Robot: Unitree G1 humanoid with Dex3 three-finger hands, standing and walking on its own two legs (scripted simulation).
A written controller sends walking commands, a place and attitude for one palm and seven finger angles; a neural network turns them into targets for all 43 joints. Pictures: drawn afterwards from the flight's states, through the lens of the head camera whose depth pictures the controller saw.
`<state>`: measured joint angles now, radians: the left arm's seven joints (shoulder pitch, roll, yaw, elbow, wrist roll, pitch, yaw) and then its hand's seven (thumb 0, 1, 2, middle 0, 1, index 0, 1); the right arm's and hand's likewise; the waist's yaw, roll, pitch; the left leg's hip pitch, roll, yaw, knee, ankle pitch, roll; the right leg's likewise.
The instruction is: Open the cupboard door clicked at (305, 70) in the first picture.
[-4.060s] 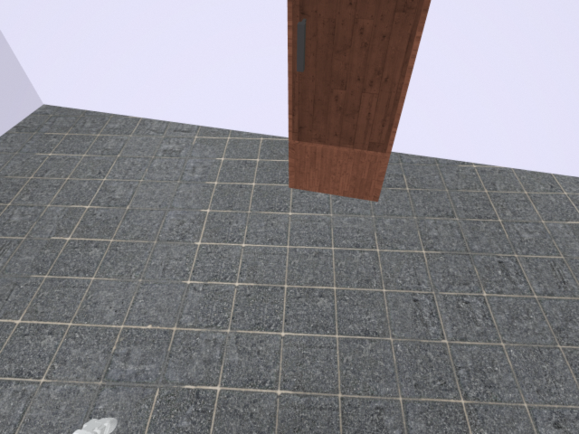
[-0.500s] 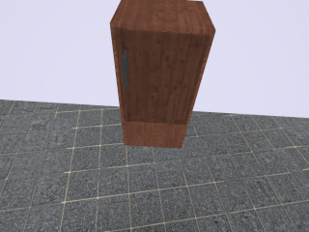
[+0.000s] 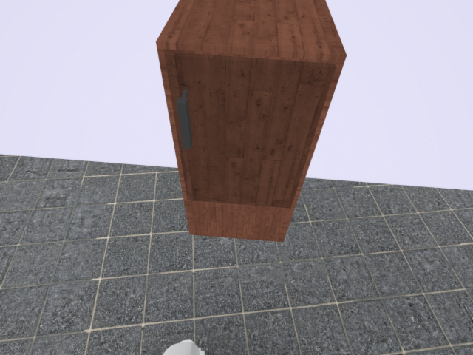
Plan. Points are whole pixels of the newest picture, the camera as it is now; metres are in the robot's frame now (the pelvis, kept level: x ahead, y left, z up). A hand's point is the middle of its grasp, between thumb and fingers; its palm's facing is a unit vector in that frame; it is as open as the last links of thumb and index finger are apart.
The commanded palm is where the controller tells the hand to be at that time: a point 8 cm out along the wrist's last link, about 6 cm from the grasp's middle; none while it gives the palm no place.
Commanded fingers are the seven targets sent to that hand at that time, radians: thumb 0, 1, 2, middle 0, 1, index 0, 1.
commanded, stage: take the last steps up to it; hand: left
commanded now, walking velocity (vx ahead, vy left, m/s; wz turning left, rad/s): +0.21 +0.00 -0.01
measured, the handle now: (186, 120) +0.69 +0.19 -0.03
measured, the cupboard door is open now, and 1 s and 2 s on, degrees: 0 0 0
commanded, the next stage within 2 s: come to a stop and stand still in 0.16 s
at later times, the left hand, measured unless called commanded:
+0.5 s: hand (154, 323) +0.20 +0.18 -0.17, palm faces -0.01 -0.97 -0.24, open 7.3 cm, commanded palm none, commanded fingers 0.00 0.90 0.90 -0.20 -0.30 -0.20 -0.30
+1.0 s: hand out of the picture +0.11 +0.22 -0.17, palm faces +0.06 -0.98 -0.19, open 7.3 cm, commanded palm none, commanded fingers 0.00 0.90 0.90 -0.20 -0.30 -0.20 -0.30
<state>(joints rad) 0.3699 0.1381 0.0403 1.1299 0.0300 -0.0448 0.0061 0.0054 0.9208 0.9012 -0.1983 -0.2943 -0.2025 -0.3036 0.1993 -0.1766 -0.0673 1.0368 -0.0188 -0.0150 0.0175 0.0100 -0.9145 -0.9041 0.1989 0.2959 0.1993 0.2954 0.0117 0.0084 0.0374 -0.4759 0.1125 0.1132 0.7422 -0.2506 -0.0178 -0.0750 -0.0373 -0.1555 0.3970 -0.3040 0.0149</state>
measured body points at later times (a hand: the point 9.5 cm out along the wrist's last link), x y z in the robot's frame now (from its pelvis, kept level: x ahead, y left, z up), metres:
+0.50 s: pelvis +0.13 +0.00 -0.01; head +0.15 -0.02 +0.44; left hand +0.21 +0.23 -0.15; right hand +0.11 -0.21 -0.18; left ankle +0.11 +0.11 -0.74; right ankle +0.18 -0.11 -0.74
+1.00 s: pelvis +0.11 +0.03 +0.01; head +0.12 +0.05 +0.46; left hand +0.11 +0.27 -0.16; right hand +0.13 -0.19 -0.14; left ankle +0.09 +0.15 -0.74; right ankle +0.09 -0.09 -0.71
